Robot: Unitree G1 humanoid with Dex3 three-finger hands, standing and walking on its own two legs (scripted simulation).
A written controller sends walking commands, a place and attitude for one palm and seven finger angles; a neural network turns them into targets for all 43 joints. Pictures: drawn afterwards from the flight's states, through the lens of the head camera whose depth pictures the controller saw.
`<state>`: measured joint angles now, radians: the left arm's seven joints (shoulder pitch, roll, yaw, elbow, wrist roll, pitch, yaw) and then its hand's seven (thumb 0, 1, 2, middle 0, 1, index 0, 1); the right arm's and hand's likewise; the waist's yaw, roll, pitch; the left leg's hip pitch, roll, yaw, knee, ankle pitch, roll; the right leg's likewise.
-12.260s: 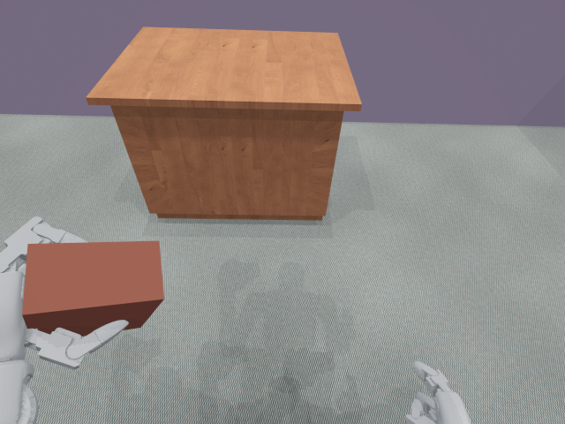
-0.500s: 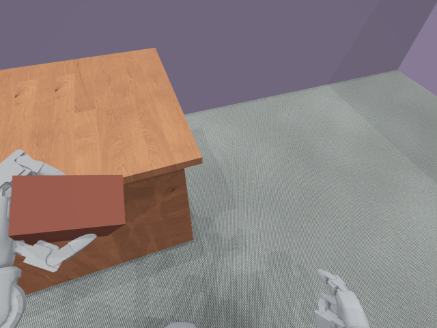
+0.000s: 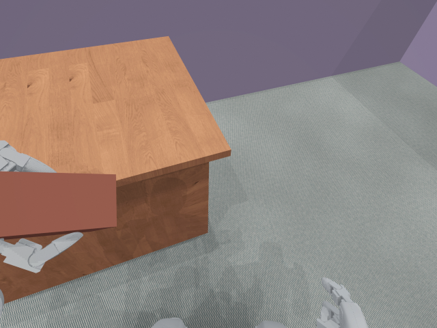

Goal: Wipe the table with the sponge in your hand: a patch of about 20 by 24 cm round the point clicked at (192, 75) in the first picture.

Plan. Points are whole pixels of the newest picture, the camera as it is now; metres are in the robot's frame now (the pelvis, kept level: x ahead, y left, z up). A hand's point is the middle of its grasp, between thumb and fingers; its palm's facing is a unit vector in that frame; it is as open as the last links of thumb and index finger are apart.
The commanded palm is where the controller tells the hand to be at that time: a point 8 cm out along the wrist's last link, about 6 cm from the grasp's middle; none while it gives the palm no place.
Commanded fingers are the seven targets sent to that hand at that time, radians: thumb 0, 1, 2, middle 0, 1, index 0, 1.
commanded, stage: shuffle to correct the standing spot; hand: left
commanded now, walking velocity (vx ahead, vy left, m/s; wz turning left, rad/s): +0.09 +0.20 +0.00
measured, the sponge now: (71, 207) +0.23 +0.22 +0.17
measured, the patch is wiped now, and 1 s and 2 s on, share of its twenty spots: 0.00 0.00 0.00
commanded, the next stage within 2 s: none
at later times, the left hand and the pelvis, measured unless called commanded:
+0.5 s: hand out of the picture +0.22 +0.33 +0.19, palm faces +0.40 -0.81 -0.42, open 10.5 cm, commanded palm +0.16 +0.37 +0.20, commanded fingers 0.00 0.10 1.30 -1.20 -1.60 -1.20 -1.60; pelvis +0.00 +0.09 +0.01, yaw +0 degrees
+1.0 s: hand out of the picture +0.22 +0.44 +0.19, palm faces +0.43 -0.80 -0.42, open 10.5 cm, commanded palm +0.15 +0.47 +0.20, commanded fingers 0.00 0.10 1.30 -1.20 -1.60 -1.20 -1.60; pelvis +0.00 +0.19 +0.01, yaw +2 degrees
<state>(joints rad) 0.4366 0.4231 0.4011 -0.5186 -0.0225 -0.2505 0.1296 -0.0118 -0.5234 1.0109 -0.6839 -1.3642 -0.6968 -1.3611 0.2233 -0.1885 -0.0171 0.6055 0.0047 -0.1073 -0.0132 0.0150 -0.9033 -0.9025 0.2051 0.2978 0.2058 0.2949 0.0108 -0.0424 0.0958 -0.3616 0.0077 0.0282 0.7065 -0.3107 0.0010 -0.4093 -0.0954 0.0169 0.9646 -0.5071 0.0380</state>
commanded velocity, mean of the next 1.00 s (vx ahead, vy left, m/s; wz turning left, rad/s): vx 0.13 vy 0.20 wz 0.00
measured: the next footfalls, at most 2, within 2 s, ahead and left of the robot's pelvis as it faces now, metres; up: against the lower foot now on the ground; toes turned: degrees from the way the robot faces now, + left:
right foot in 0.14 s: +0.05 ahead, -0.07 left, +0.00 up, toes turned -7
left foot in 0.44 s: +0.07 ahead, +0.25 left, +0.00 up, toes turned +4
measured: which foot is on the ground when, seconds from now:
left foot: down 0.00-0.14, up 0.16-0.42, down 0.44-0.62, up 0.64-0.88, down 0.90-1.00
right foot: up 0.00-0.12, down 0.14-0.44, up 0.46-0.58, down 0.60-0.90, up 0.92-1.00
